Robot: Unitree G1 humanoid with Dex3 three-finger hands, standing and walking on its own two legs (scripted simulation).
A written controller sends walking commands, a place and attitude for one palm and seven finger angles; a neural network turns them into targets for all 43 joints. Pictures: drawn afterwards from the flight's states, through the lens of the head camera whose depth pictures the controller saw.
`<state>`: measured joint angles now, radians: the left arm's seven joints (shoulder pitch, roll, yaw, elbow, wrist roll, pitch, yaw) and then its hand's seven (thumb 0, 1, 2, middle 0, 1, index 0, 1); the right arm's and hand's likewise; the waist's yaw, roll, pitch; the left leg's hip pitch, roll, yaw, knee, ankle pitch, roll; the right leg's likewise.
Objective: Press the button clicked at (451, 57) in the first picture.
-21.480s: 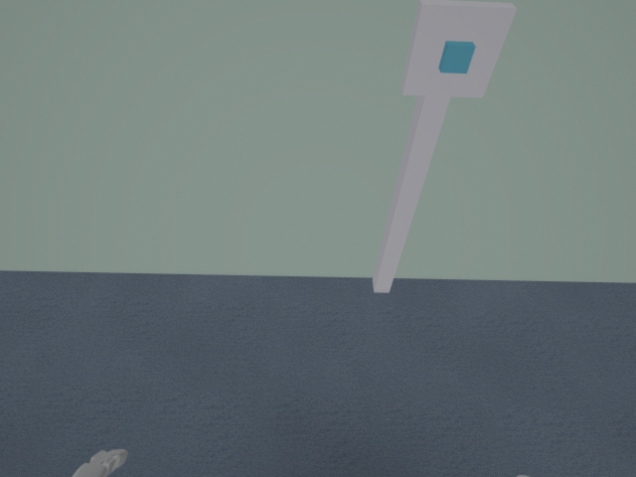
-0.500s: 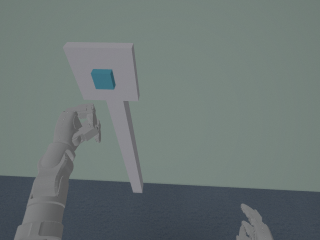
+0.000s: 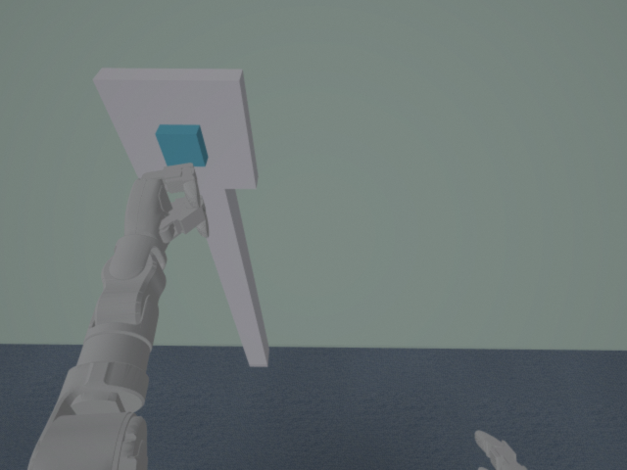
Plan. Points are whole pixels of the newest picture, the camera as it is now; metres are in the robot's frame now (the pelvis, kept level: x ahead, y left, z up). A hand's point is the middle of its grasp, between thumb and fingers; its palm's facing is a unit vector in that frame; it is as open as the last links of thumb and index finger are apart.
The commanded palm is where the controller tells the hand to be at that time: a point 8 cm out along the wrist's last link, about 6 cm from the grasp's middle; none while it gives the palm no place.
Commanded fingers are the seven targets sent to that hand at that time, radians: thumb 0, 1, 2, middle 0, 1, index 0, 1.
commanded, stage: aim a knuckle at the button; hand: left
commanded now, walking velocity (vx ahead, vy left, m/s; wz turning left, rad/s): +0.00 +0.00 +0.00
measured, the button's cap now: (183, 144) +0.50 +0.20 +0.15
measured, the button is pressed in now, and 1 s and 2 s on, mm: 0 0 13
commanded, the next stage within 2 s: press the button with the knuckle in 0.70 s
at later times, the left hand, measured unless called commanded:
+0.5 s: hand (193, 208) +0.41 +0.17 +0.13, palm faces +0.03 -1.00 -0.01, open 3.1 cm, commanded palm +0.37 +0.22 +0.12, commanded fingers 0.00 0.90 0.90 -1.30 -1.50 -1.30 -1.50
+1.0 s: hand (200, 202) +0.42 +0.16 +0.12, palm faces +0.02 -1.00 -0.01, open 3.1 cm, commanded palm +0.39 +0.22 +0.12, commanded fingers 0.00 0.90 0.90 -1.30 -1.50 -1.30 -1.50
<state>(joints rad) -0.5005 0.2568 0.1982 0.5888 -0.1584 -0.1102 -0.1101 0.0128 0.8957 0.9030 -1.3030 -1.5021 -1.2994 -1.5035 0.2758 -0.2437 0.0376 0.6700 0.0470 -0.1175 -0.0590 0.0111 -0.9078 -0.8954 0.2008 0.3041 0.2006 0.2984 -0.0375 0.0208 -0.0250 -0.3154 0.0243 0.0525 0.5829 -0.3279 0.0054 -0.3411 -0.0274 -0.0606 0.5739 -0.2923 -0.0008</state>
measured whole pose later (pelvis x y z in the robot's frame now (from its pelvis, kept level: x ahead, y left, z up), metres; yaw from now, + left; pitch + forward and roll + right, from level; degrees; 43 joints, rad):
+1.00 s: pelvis +0.00 +0.01 +0.00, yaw +0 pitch +5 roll +0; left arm -0.56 0.26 0.22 0.70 -0.16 -0.17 -0.13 0.01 0.90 0.90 -1.30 -1.50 -1.30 -1.50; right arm 0.30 -0.24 0.03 0.65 0.05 -0.07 -0.05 0.01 -0.91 -0.90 0.20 0.30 0.20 0.30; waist -0.04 0.03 -0.05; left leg -0.36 0.02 0.06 0.61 -0.34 0.01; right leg -0.38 -0.03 -0.05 0.59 -0.30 0.01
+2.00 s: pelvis -0.03 +0.00 -0.01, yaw +0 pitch +10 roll -1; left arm -0.94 0.42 0.30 1.21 -0.11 -0.33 -0.16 -0.01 0.79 0.96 -1.30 -1.50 -1.32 -1.50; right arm 0.39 -0.28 0.03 0.72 0.03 -0.07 -0.04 0.01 -0.91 -0.90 0.20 0.30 0.20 0.30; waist -0.13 0.02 -0.04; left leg -0.55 0.03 0.03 0.71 -0.33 0.01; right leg -0.56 -0.02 -0.07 0.67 -0.28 0.00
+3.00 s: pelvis +0.00 +0.00 -0.01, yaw -1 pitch +7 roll -1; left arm -0.57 0.28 0.27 0.75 -0.17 -0.22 -0.16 -0.01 0.88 0.91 -1.30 -1.50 -1.30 -1.50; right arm 0.34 -0.26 0.02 0.61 0.05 -0.06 -0.03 0.01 -0.91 -0.90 0.20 0.30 0.20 0.30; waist -0.06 0.03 -0.08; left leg -0.42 0.04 0.07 0.66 -0.36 0.01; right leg -0.45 -0.01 -0.04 0.63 -0.31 0.00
